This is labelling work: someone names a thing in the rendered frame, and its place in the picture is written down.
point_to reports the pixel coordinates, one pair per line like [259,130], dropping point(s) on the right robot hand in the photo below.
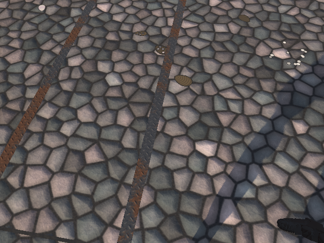
[308,228]

